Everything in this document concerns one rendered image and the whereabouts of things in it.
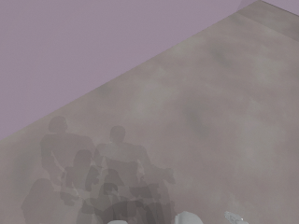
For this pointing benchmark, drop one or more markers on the right robot thigh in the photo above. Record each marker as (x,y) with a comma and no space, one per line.
(187,218)

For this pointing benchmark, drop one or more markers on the right robot hand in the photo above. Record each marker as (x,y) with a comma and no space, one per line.
(234,218)

